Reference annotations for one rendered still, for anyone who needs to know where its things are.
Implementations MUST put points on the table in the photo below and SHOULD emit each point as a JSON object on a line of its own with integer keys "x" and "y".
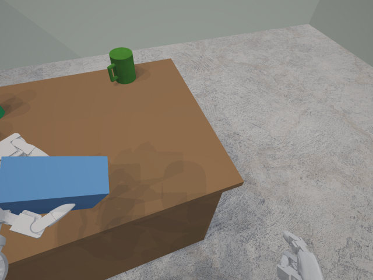
{"x": 167, "y": 170}

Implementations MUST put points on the sponge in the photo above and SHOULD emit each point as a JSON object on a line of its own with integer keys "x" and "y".
{"x": 40, "y": 184}

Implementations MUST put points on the robot left hand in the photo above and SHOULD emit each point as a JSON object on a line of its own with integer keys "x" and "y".
{"x": 28, "y": 223}

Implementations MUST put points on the robot right hand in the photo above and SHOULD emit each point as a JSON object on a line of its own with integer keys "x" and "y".
{"x": 304, "y": 267}

